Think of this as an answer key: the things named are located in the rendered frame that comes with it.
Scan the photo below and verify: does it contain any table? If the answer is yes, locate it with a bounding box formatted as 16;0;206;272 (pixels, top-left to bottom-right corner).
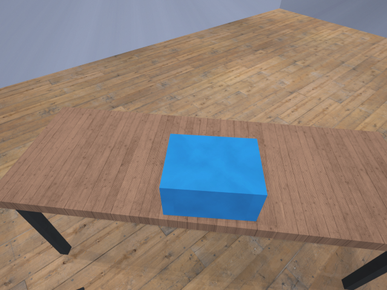
0;107;387;290

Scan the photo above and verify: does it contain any carton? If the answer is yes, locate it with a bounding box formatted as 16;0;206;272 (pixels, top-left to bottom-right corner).
159;134;267;221

